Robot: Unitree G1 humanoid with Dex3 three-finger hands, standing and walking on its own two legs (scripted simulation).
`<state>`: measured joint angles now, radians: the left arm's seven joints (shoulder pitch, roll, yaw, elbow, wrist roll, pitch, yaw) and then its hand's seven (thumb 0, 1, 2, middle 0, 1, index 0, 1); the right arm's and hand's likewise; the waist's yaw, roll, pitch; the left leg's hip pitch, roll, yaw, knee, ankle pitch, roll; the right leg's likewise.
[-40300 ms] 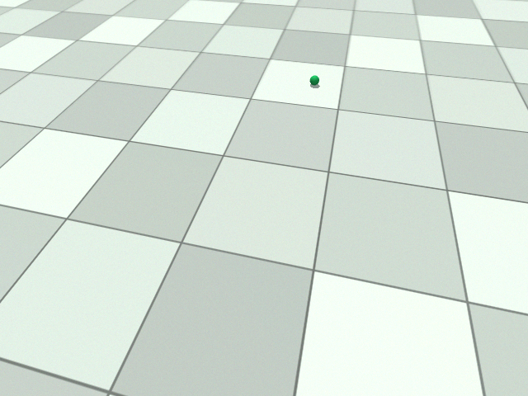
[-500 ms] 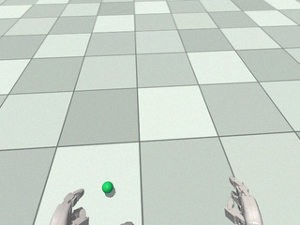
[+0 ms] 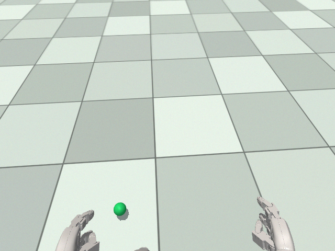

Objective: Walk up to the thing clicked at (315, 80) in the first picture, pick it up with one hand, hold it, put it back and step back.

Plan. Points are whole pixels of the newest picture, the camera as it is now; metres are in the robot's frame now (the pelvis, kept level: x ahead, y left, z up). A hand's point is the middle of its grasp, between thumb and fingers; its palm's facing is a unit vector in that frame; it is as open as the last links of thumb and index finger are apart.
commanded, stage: stand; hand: left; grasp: from above
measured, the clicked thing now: (119, 209) +0.45 +0.27 -0.68
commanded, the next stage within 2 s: none
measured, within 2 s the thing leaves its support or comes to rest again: neither
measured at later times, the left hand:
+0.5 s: hand out of the picture +0.08 +0.24 -0.10, palm faces +0.05 -0.94 -0.33, open 7.4 cm
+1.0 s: hand out of the picture +0.02 +0.25 -0.10, palm faces +0.04 -0.94 -0.33, open 7.4 cm
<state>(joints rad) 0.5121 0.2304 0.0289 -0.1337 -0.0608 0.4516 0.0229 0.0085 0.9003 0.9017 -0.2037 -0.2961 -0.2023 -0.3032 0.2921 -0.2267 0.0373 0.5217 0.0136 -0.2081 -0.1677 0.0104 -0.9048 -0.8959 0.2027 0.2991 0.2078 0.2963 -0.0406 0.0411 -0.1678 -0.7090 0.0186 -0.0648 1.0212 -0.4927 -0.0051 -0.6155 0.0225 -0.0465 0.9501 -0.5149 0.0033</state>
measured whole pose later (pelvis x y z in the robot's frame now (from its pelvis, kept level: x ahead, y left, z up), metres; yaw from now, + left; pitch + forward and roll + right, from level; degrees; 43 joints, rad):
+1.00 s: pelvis -0.02 +0.01 +0.07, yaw +0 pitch -5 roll +0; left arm 0.19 0.29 0.04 1.12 0.03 0.01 0.03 0.00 0.90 0.90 -0.21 -0.30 -0.20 -0.30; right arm 0.15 -0.29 -0.04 1.12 -0.03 0.01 -0.01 0.00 -0.91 -0.90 0.20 0.30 0.21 0.30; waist 0.02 0.01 0.06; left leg -0.14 -0.03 -0.03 0.38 -0.16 0.02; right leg -0.08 -0.03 -0.01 0.37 -0.21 0.03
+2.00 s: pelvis +0.00 -0.01 +0.07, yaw +0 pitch -3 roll +0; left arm 0.11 0.31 0.03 1.15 0.01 -0.01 0.02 0.00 0.90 0.90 -0.21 -0.30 -0.20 -0.30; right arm 0.10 -0.33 -0.01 1.15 -0.01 -0.01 -0.01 0.00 -0.91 -0.90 0.20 0.30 0.21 0.30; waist 0.00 0.01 0.05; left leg -0.11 0.00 -0.03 0.33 -0.17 -0.01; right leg -0.04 0.00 -0.02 0.31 -0.21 0.00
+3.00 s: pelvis -0.04 +0.03 +0.04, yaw +1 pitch -1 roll -1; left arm 0.01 0.40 0.08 0.92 0.01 0.06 0.03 0.00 0.90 0.90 -0.21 -0.30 -0.21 -0.30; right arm 0.11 -0.38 -0.05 0.99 -0.02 0.03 0.01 0.00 -0.91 -0.90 0.20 0.30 0.21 0.30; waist -0.02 -0.05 0.19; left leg -0.27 -0.05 -0.02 0.66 -0.36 0.05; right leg -0.37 0.01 0.10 0.84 -0.47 -0.01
